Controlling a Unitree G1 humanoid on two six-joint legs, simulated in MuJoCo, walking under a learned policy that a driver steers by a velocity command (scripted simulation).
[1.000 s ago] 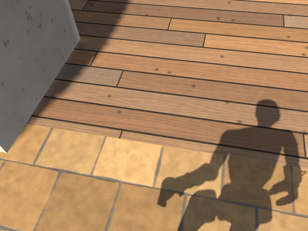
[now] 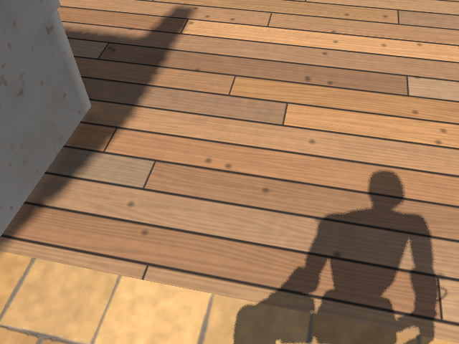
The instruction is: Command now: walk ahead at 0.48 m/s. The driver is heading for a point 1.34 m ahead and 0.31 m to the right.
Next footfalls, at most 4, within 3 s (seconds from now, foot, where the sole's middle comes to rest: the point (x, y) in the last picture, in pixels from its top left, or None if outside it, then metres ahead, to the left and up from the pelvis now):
0.34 left None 0.37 0.10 -0.78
0.88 right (275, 285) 0.66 -0.09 -0.78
1.42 left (218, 207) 0.96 0.08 -0.78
1.98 right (281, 158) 1.18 -0.16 -0.78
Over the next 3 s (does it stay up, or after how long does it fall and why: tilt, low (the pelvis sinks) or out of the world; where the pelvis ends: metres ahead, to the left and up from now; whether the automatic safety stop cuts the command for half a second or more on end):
stays up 1.36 -0.19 0.00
